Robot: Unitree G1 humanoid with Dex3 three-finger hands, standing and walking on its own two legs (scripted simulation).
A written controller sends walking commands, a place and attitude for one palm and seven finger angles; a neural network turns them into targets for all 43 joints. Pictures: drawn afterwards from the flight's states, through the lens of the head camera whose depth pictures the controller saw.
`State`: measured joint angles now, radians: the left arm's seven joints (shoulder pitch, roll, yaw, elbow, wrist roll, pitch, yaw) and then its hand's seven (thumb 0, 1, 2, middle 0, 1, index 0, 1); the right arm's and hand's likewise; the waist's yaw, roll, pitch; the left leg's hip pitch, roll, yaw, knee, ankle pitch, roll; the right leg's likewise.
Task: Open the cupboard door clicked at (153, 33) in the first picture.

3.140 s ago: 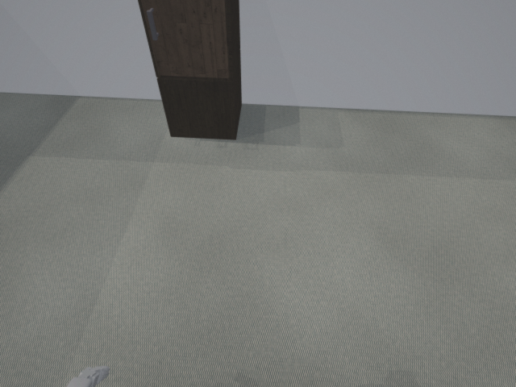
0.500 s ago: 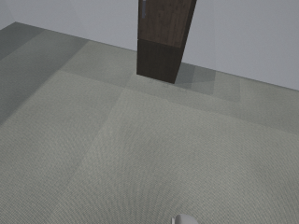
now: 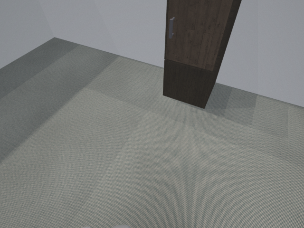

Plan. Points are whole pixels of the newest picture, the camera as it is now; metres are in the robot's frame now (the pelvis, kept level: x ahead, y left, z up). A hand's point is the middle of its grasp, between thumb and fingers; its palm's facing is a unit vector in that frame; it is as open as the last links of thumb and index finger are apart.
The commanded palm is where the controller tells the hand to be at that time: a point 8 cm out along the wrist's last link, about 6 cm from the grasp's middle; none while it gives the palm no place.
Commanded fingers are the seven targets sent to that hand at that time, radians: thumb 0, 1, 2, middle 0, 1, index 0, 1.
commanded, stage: walk to a spot facing it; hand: left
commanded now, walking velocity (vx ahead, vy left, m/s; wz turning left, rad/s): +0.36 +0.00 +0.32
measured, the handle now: (172, 27) +1.29 -0.09 -0.08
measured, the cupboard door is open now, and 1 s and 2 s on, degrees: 0 0 0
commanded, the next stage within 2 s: turn to face it in 0.82 s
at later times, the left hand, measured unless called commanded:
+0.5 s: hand out of the picture +0.09 +0.19 -0.18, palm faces +0.26 -0.96 -0.11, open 7.4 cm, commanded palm none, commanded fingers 0.00 0.90 0.90 -0.20 -0.30 -0.20 -0.30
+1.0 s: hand (99, 128) +0.52 +0.25 -0.17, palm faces +0.04 -0.98 -0.20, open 7.4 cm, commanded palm none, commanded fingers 0.00 0.90 0.90 -0.20 -0.30 -0.20 -0.30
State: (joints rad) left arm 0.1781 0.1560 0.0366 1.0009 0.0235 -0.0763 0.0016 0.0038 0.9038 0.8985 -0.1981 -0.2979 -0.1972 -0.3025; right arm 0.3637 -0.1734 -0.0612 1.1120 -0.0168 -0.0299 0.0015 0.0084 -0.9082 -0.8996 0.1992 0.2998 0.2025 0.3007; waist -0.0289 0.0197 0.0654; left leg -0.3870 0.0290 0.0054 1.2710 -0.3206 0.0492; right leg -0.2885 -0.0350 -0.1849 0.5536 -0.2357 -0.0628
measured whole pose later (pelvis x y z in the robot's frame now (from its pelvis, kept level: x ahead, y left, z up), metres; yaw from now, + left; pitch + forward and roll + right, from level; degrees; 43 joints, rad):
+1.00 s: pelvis +0.43 +0.06 -0.01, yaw +5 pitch -1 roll +1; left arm 0.11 0.18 0.04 1.00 0.03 -0.02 -0.02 0.01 0.91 0.90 -0.19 -0.30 -0.19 -0.30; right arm 0.49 -0.12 -0.03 1.17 -0.02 -0.06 -0.02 0.00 -0.91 -0.90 0.20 0.30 0.20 0.30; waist -0.06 0.01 0.08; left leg 0.08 0.02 0.20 0.44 -0.47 0.00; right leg -0.41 -0.05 -0.13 0.57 -0.13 -0.04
